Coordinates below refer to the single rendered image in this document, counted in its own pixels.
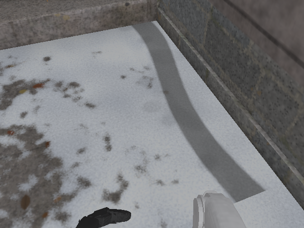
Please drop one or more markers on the robot left hand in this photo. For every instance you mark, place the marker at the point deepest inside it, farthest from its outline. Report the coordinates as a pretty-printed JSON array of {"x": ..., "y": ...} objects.
[{"x": 103, "y": 217}]

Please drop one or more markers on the robot right thigh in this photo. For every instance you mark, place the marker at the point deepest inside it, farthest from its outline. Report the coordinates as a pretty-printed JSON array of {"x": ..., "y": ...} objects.
[{"x": 214, "y": 210}]

